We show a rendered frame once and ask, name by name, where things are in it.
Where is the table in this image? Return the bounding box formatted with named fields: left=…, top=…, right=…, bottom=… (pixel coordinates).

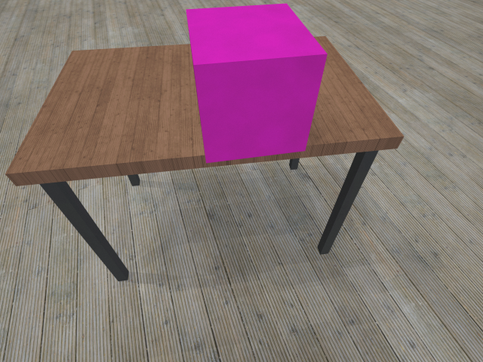
left=5, top=36, right=404, bottom=281

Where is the carton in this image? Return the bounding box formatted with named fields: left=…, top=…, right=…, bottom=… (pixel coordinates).
left=186, top=4, right=328, bottom=163

